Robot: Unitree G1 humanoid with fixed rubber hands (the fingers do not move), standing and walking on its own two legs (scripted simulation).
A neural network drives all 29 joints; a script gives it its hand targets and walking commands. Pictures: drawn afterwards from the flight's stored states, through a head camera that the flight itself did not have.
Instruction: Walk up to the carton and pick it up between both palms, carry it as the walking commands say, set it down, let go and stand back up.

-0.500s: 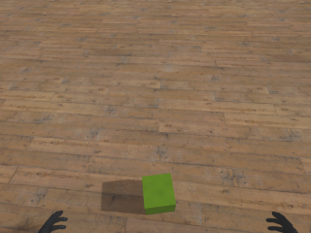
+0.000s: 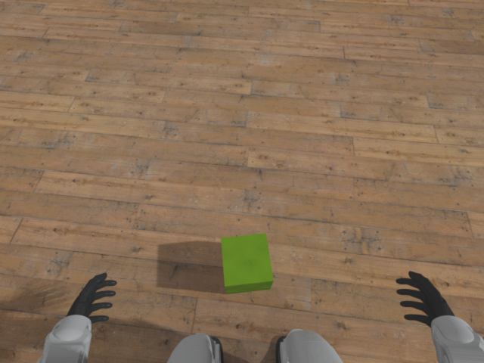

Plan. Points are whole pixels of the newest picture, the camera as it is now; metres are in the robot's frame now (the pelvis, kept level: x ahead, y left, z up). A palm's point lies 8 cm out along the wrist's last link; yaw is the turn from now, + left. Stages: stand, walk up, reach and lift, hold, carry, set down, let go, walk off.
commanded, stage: reach and lift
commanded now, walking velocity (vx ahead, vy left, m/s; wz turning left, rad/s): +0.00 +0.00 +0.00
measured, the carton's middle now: (246, 264) +0.41 +0.00 -0.68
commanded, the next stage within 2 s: none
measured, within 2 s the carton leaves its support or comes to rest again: neither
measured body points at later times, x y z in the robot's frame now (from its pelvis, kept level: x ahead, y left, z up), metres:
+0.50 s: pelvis -0.01 -0.01 -0.05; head +0.14 +0.00 +0.37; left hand +0.28 +0.26 -0.15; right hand +0.29 -0.25 -0.15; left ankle +0.03 +0.13 -0.73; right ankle +0.02 -0.13 -0.73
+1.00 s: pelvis -0.06 -0.01 -0.10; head +0.20 +0.00 +0.27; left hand +0.39 +0.22 -0.20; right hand +0.42 -0.18 -0.20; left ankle +0.03 +0.13 -0.73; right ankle +0.02 -0.13 -0.73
